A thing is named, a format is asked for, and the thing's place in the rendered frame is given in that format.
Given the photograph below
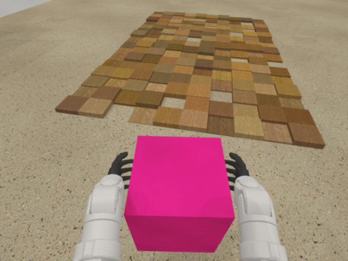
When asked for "left robot hand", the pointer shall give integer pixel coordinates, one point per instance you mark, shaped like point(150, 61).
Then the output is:
point(117, 165)

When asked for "robot left forearm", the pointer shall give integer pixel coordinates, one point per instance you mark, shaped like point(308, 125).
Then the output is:
point(102, 221)

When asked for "robot right forearm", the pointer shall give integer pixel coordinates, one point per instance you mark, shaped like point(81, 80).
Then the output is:
point(257, 222)

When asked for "right robot hand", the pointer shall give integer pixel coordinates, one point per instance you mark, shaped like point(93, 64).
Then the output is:
point(240, 167)

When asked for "carton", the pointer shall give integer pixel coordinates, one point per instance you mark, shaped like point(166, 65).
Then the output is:
point(178, 198)

